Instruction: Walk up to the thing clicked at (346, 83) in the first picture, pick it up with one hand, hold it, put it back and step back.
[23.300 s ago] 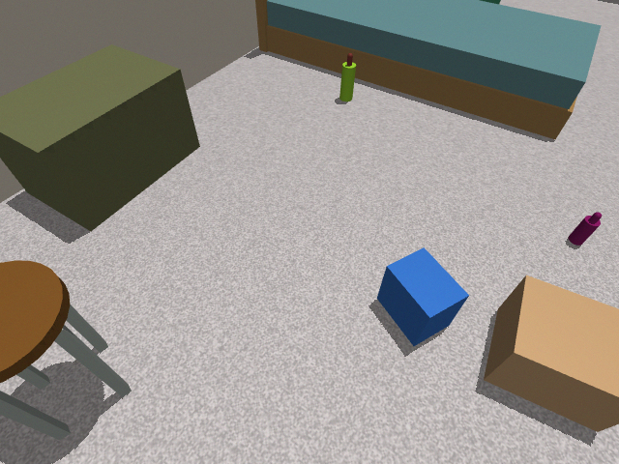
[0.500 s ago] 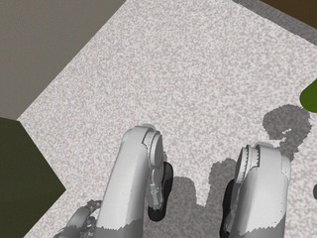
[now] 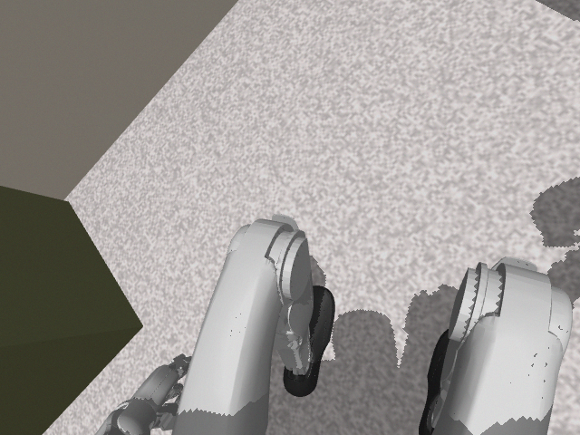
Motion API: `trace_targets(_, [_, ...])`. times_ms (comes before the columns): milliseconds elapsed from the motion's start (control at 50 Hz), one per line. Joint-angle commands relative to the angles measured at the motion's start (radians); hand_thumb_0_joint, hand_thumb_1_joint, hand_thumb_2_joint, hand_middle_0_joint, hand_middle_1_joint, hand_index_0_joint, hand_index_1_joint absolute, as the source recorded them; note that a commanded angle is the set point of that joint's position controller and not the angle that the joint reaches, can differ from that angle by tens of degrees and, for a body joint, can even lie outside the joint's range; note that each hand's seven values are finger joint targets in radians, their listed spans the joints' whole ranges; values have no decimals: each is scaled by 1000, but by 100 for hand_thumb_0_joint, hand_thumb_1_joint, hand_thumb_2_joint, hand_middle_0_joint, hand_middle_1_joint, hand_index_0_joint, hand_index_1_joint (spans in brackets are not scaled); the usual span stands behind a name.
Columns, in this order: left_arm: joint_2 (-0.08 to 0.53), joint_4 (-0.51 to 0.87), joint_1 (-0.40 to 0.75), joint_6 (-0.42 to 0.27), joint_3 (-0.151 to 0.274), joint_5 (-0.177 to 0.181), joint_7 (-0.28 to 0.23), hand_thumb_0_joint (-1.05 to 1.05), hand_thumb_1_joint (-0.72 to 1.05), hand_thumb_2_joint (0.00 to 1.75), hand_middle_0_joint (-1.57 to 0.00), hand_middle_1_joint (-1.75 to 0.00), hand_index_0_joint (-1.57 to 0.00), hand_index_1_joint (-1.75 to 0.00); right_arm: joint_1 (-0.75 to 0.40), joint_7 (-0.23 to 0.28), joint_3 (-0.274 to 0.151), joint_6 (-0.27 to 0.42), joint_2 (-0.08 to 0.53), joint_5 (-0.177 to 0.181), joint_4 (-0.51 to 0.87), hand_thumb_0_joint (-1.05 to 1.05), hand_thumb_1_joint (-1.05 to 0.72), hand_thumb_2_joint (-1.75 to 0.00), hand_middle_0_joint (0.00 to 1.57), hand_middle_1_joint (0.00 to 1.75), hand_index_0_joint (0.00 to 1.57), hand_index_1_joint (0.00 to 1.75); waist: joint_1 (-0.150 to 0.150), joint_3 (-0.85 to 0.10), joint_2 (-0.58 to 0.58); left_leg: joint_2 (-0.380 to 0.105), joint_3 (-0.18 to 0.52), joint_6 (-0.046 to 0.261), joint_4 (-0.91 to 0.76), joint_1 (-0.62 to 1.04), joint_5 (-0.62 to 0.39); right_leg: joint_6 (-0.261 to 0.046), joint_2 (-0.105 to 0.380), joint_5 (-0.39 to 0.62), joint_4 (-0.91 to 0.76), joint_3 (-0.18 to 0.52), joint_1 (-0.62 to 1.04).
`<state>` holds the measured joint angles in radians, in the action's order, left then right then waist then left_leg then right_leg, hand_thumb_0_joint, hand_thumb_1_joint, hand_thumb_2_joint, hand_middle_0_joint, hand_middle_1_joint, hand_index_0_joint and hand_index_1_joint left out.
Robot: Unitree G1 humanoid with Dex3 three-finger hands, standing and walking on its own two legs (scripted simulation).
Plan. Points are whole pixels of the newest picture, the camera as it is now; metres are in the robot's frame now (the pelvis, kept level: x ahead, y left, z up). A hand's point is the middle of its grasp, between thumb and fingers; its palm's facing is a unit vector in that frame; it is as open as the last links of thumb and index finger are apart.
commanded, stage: lower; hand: right
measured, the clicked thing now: out of the picture +0.47 -0.34 -0.10
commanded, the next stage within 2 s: loosen in 0.80 s
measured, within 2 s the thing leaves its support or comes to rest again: rests again in 1.76 s
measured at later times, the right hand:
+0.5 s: hand out of the picture +0.47 -0.35 -0.15, palm faces +0.52 +0.85 -0.03, open 10.9 cm
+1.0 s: hand out of the picture +0.47 -0.35 -0.17, palm faces +0.51 +0.86 -0.02, open 10.8 cm
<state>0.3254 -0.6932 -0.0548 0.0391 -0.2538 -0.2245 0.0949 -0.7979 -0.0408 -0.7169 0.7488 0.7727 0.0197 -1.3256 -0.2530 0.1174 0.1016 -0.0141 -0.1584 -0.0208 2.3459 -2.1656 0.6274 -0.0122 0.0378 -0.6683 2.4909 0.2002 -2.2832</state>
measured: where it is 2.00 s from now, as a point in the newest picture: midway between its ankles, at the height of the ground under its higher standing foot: (369, 383)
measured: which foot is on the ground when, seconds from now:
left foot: down 0.00-1.00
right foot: down 0.00-1.00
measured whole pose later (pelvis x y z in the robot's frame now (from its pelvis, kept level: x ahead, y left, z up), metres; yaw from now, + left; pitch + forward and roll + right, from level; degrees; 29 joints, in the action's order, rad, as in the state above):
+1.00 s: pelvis -0.01 -0.01 -0.02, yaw +4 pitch +17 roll +16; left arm 0.37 -0.59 0.09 0.05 -0.45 -0.32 0.09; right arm -0.78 -0.05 -0.73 0.87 0.98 0.04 -1.44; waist -0.27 0.28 0.24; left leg 0.03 -0.24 -0.05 2.36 -2.09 0.61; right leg -0.01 0.04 -0.70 2.60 0.31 -2.24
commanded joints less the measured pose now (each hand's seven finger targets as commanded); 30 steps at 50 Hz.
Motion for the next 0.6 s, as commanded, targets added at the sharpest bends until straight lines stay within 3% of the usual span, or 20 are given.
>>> trace_targets(0, [306, 16, -135, 7, 59, -20, -16, 0, 91, 90, -20, -30, -20, -30, -384, -4, -29, 165, 390, 28, 277, 0, -9, -129, 135, 149, 139, 148, -27, -709, -469, 58, -43, 41, -177, 342, -178, 24, 15, 159, -267, -47, 504])
trace_targets(40, [319, 18, -134, 9, 48, -28, -14, 0, 91, 90, -20, -30, -20, -30, -367, 0, -57, 179, 436, 29, 286, 0, -9, -127, 135, 148, 139, 147, -18, -726, -520, 57, -51, 43, -164, 348, -192, 34, 20, 183, -275, -36, 553])
trace_targets(140, [346, 24, -111, 10, 26, -42, -16, 0, 92, 91, -20, -30, -20, -30, -373, 5, -56, 199, 474, 28, 314, 0, -11, -126, 133, 144, 135, 144, -36, -707, -605, 55, -68, 47, -136, 312, -210, 49, 33, 215, -286, -3, 625])
trace_targets(300, [360, 37, -73, 15, -12, -60, -20, 0, 92, 91, -20, -30, -20, -30, -359, 6, -57, 222, 496, 42, 282, 0, -10, -121, 128, 139, 131, 138, -63, -665, -584, 62, -78, 40, -137, 345, -235, 43, 39, 236, -245, 2, 599])
trace_targets(460, [380, 70, -23, 17, -48, -72, -20, 0, 90, 90, -20, -30, -20, -30, -331, -12, -58, 243, 521, 50, 162, 0, -10, -124, 131, 141, 134, 140, -90, -591, -504, 73, -101, 29, -151, 369, -192, 32, 41, 152, -220, 12, 512])
trace_targets(540, [390, 77, -9, 21, -61, -81, -22, 0, 90, 90, -20, -30, -20, -30, -307, -18, -80, 252, 576, 47, 161, 0, -8, -120, 129, 138, 132, 137, -73, -598, -538, 80, -107, 31, -139, 391, -215, 38, 46, 187, -221, 18, 537])
trace_targets(580, [394, 86, 12, 20, -64, -80, -23, 0, 90, 90, -20, -30, -20, -30, -301, -22, -71, 253, 562, 50, 161, 0, -11, -120, 130, 138, 133, 137, -79, -582, -537, 80, -117, 31, -132, 366, -208, 39, 50, 180, -223, 29, 545])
